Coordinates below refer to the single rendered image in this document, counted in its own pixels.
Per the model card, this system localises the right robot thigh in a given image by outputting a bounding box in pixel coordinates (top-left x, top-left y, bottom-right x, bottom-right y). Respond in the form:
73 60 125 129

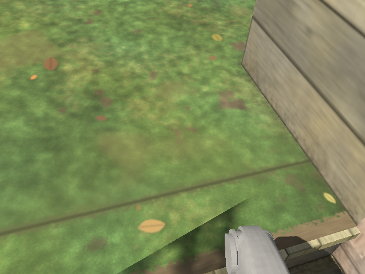
225 225 290 274

